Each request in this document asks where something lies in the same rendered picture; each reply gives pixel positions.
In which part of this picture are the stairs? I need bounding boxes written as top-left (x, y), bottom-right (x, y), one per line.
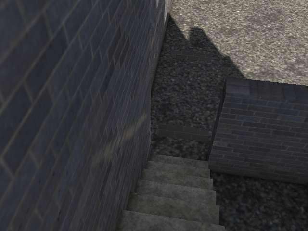
top-left (116, 154), bottom-right (225, 231)

